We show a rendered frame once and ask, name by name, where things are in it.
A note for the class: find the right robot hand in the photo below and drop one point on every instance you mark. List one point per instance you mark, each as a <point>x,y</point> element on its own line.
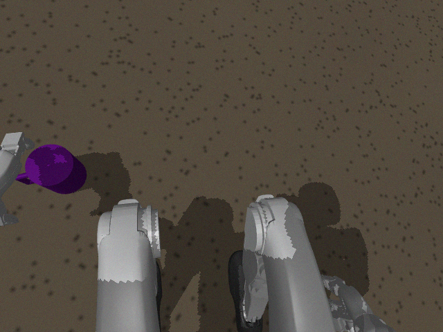
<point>350,306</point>

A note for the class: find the right robot foot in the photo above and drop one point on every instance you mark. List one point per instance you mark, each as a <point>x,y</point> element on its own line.
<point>236,283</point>

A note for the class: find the right robot arm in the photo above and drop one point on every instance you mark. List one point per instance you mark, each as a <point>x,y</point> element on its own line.
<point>371,323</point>

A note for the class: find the mug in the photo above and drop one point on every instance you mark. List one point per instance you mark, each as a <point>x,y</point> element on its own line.
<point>55,168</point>

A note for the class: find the left robot hand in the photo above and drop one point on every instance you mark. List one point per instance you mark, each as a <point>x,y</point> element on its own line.
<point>11,149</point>

